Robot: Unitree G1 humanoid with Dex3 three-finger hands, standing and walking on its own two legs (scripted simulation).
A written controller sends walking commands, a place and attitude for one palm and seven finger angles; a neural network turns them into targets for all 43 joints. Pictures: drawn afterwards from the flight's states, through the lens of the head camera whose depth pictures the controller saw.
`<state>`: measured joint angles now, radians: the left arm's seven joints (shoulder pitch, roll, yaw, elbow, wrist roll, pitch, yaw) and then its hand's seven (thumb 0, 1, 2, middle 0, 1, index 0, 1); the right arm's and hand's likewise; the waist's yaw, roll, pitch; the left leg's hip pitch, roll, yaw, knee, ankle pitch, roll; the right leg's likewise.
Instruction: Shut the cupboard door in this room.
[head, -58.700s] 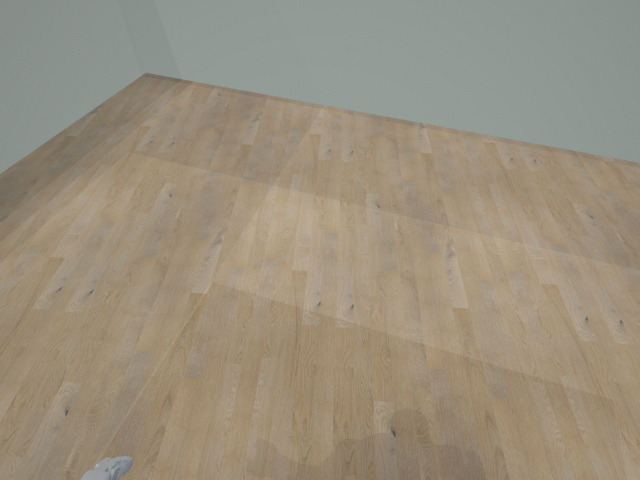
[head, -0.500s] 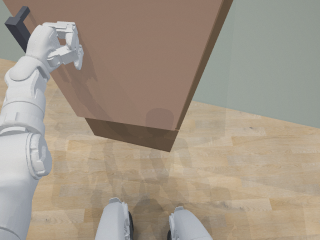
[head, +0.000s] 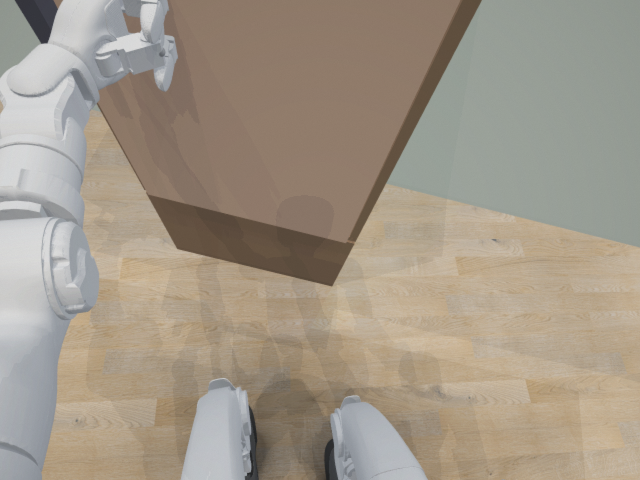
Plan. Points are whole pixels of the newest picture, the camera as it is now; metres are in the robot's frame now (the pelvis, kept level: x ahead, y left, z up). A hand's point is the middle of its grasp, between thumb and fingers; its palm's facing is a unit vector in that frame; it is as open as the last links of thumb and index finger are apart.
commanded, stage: pull the fist back off the door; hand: left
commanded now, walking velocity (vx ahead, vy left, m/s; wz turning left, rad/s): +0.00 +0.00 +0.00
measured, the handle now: (61, 17) +0.60 +0.24 +0.13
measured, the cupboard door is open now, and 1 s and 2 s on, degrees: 0 0 0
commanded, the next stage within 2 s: draw the hand back to the body in 0.92 s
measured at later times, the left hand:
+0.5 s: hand (199, 52) +0.55 +0.10 +0.14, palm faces +0.05 -1.00 -0.02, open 3.2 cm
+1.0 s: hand (192, 103) +0.49 +0.10 +0.13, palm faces +0.07 -1.00 -0.01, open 3.1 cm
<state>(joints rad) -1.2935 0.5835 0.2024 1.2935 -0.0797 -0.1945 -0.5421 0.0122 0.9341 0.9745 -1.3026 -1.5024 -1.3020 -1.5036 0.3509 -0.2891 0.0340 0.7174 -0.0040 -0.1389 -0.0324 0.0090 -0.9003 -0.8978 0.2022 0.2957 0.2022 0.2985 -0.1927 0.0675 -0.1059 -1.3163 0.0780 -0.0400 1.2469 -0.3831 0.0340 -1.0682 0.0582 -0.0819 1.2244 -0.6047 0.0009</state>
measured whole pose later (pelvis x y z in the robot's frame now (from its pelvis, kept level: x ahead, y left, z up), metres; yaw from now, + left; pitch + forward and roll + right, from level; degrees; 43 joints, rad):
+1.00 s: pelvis +0.03 -0.03 +0.05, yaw +2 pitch +17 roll -2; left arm -0.73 0.22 0.22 0.97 -0.09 -0.37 0.00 0.02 0.90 0.90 -1.31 -1.50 -1.31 -1.50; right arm 0.34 -0.25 -0.03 0.66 0.00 -0.03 0.04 0.01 -0.90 -0.90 0.20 0.30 0.20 0.30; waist -0.09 0.05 -0.13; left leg -0.96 0.06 -0.01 1.02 -0.36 -0.01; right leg -0.76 0.05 -0.04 1.04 -0.58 -0.03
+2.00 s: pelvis +0.03 +0.00 +0.12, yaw +3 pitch -4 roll -1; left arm 0.25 0.32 0.17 -0.20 -0.08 -0.04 0.09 0.02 0.90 0.89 -0.77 -0.92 -0.77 -0.92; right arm 0.17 -0.23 0.06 0.60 0.05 -0.02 -0.08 0.02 -0.90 -0.90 0.20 0.30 0.20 0.30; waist 0.04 0.07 0.02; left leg -0.26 0.00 0.04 0.47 -0.15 0.03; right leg -0.06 -0.01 -0.01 0.45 -0.33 0.01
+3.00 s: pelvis +0.05 -0.01 +0.12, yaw +2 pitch +0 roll -1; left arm 0.53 0.40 0.36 -0.44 -0.08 -0.09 0.09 0.01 0.89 0.89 -0.22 -0.30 -0.22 -0.31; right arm 0.16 -0.26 -0.01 0.57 0.03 0.05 -0.09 0.02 -0.90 -0.90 0.20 0.30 0.20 0.30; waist 0.03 0.08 0.01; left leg -0.32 0.01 0.04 0.51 -0.18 0.02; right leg -0.11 0.00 -0.01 0.47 -0.35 0.01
